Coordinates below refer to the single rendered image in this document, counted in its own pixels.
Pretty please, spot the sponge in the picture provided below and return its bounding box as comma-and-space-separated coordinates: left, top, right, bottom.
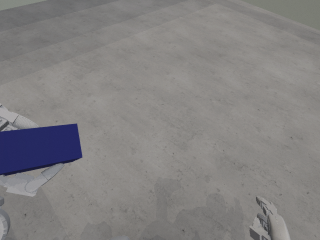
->
0, 123, 83, 176

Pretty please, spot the robot left hand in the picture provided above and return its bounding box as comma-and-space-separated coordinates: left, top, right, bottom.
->
0, 103, 64, 197

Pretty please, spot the left robot forearm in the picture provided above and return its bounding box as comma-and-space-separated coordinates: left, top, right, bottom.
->
0, 196, 11, 240

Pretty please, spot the robot right hand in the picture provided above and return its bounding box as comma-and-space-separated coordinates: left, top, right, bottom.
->
249, 196, 291, 240

